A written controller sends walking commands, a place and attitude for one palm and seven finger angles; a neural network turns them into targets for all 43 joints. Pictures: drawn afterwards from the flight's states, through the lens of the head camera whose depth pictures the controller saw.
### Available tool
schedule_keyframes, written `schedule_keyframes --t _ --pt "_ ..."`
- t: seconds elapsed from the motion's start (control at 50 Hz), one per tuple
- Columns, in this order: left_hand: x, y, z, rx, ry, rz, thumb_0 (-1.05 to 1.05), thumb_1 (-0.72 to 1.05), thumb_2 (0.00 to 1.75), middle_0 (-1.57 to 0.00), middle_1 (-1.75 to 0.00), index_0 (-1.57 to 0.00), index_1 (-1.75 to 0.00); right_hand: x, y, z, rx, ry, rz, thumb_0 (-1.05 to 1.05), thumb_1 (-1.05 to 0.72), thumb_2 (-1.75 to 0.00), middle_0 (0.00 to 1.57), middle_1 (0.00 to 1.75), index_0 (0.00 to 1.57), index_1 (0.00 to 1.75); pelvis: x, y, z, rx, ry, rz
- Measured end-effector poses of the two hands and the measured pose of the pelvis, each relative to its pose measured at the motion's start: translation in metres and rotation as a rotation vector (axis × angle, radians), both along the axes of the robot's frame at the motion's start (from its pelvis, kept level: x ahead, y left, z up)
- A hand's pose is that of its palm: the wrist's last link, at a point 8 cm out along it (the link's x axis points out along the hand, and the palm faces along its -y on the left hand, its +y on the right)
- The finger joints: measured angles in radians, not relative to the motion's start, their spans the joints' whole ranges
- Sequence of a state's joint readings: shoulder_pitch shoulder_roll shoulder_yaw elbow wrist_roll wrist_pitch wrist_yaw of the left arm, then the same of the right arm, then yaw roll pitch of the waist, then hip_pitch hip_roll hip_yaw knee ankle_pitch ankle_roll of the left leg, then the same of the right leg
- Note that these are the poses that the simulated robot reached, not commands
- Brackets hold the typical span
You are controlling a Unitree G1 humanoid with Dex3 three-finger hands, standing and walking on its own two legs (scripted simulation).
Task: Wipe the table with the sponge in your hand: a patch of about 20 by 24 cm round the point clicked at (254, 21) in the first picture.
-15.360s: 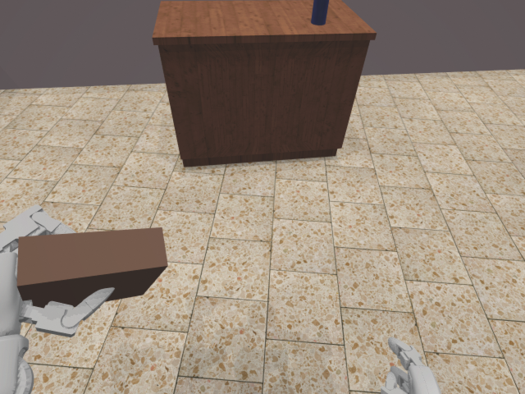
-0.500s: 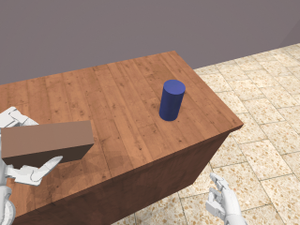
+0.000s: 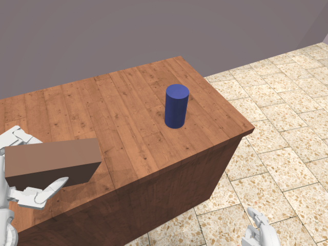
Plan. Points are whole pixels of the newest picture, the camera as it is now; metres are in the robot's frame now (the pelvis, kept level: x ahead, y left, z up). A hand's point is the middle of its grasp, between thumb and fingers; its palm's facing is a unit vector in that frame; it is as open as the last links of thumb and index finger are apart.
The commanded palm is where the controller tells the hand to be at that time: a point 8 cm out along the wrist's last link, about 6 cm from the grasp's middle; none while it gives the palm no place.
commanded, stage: come to a stop and stand still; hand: left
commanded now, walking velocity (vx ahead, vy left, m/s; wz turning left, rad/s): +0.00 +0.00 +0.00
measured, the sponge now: (68, 166) +0.23 +0.20 +0.14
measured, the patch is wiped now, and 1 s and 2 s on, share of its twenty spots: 0.00 0.00 0.00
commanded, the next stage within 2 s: look again from close up in 0.06 s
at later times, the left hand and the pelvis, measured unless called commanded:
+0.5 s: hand (32, 161) +0.23 +0.26 +0.15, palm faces +0.34 -0.86 -0.38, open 8.9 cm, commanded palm +0.17 +0.29 +0.18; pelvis +0.01 +0.02 +0.00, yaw -1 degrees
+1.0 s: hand (33, 151) +0.24 +0.25 +0.17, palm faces +0.35 -0.85 -0.40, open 8.9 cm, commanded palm +0.17 +0.29 +0.18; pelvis +0.01 +0.02 +0.00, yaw -2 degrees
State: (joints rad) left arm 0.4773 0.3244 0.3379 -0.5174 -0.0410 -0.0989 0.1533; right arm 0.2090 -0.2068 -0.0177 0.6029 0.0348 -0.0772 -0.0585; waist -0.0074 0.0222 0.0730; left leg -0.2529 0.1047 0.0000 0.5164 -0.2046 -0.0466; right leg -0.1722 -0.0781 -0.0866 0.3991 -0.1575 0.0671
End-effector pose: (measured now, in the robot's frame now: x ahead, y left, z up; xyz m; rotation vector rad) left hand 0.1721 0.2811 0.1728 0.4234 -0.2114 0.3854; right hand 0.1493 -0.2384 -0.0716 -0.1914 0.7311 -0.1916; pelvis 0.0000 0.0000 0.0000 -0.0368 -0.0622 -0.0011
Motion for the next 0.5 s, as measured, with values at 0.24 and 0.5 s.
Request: schedule_keyframes --t 0.24,0.5 --pt "0.023 0.028 0.021 0.16 -0.101 0.007 -0.01 -0.41 1.07 -0.85 -1.4 -0.85 -1.4 0.008 0.006 -0.003 -0.03 0.013 0.088 0.01 -0.9 -0.9 0.2 0.3 0.2 0.3 -0.002 -0.005 -0.003 0.012 0.013 -0.011" --pt "0.02 0.025 -0.011 0.051 -0.072 -0.109 -0.01 -0.4 1.07 -0.84 -1.41 -0.84 -1.41 0.013 0.035 0.01 -0.022 -0.019 0.098 0.01 -0.9 -0.9 0.2 0.3 0.2 0.3 0.008 0.016 -0.002 0.025 0.011 -0.009"
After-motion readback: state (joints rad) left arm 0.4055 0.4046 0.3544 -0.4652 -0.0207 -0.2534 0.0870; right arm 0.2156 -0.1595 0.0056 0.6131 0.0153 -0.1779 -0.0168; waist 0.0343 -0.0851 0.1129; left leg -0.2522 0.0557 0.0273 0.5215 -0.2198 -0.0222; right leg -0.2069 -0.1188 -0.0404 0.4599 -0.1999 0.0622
